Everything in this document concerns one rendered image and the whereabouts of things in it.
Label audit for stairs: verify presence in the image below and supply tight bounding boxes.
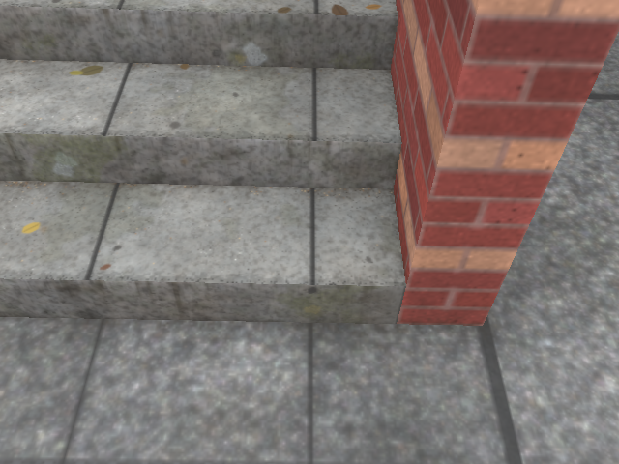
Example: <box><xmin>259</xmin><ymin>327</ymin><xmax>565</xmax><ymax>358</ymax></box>
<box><xmin>0</xmin><ymin>0</ymin><xmax>406</xmax><ymax>324</ymax></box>

